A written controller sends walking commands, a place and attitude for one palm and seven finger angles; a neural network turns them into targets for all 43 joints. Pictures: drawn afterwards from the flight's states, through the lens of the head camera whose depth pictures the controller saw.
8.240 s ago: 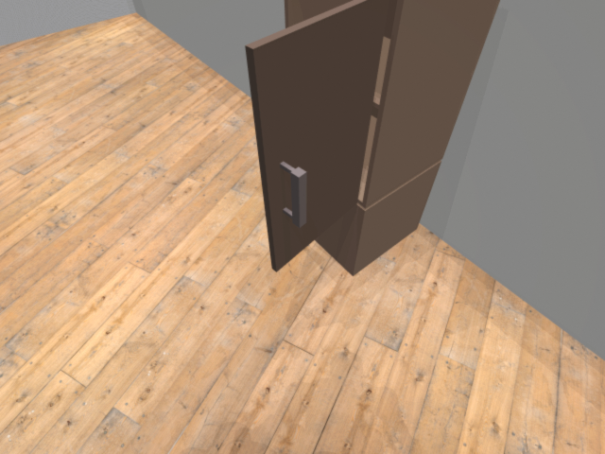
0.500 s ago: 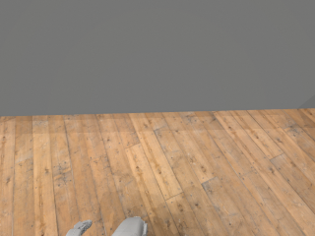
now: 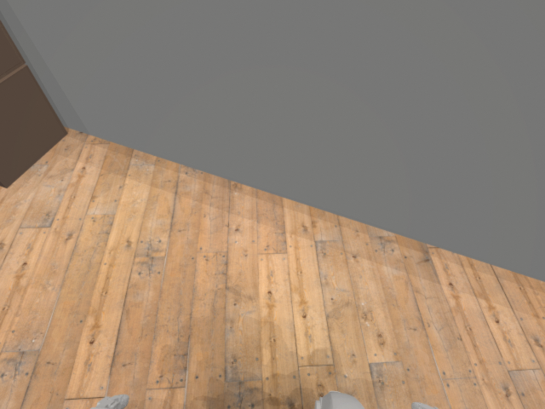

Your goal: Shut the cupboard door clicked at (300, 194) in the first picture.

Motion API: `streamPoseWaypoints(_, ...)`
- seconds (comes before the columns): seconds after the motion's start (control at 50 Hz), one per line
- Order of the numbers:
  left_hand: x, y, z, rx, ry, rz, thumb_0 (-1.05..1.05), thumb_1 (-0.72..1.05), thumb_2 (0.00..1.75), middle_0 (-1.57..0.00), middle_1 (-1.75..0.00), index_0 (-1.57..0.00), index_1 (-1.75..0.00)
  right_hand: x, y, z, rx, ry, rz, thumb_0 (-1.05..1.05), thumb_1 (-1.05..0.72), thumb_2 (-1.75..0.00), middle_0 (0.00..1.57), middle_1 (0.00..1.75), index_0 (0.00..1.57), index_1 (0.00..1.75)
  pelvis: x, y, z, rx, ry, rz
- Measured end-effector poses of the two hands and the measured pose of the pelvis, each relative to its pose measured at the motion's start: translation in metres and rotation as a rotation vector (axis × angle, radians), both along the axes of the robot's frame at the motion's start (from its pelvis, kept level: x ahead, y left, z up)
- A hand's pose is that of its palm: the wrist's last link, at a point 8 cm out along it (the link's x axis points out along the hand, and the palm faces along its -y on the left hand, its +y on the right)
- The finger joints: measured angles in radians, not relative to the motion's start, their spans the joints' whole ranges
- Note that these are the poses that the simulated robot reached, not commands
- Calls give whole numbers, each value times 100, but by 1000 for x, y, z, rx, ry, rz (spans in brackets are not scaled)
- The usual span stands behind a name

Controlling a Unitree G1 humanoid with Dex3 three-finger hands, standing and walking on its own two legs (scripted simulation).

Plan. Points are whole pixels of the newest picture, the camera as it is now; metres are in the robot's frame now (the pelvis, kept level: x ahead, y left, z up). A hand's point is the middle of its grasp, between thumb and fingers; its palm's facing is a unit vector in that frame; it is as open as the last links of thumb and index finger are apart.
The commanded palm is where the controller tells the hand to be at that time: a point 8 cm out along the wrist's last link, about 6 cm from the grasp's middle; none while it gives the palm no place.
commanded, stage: walk to a spot facing it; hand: left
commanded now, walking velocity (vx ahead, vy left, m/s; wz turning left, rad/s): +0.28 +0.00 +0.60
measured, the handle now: out of the picture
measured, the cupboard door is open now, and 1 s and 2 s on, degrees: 98 98 98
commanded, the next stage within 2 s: none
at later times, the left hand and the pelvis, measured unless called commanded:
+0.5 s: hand out of the picture +0.03 +0.13 -0.16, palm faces +0.39 -0.90 -0.20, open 7.3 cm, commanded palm none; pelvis +0.12 -0.03 +0.00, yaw +22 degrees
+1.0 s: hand (125, 286) +0.33 +0.30 -0.15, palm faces +0.48 -0.87 -0.14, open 7.4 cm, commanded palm none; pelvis +0.30 +0.09 +0.01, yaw +30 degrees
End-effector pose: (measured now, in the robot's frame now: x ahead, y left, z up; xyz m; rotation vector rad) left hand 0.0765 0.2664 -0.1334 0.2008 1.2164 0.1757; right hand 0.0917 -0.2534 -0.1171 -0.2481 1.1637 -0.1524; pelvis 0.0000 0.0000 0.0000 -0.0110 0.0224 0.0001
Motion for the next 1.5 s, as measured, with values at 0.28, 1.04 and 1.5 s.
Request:
streamPoseWaypoints(0.28,15,-60,17,11,-99,143,1,91,90,-20,-30,-20,-30,39,-44,-28,56,163,93,1,-91,-90,20,30,20,30,55,-48,-2,21,-8,201)
streamPoseWaypoints(1.04,248,82,8,-62,-176,426,1,91,90,-20,-30,-19,-30,318,122,-6,-16,212,373,0,-93,-90,20,30,20,30,324,91,5,25,-11,529)
streamPoseWaypoints(1.5,270,59,-1,-93,143,755,-1,95,90,-20,-30,-19,-30,621,268,-16,65,103,633,1,-92,-90,19,29,20,30,517,159,4,9,-14,704)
